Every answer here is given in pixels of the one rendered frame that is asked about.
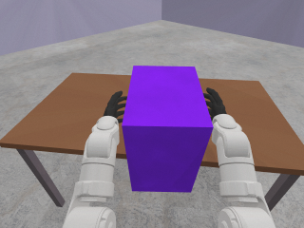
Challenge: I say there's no carton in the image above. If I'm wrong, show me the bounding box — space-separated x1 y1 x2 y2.
122 66 214 193

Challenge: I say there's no left robot hand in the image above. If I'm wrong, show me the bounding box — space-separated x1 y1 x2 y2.
104 91 127 124

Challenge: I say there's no robot right upper arm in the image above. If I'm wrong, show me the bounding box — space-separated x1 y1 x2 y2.
218 206 275 228

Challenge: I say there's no right robot hand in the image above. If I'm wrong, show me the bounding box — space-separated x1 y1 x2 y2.
203 87 227 121

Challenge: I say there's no robot left upper arm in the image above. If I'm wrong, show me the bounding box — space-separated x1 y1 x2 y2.
63 206 116 228

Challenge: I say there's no left robot forearm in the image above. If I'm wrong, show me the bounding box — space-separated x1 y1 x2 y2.
63 116 120 228

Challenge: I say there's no right robot forearm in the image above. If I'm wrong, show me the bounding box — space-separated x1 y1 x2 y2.
211 114 276 228

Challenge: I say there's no table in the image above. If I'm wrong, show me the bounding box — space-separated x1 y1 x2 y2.
0 72 304 212

